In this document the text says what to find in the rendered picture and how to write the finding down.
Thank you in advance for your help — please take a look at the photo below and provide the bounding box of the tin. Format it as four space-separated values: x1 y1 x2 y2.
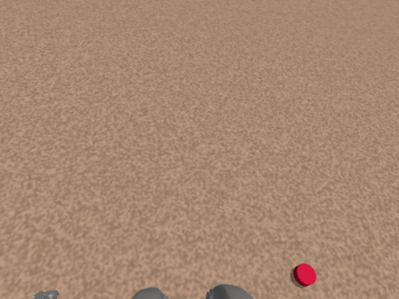
294 263 316 286

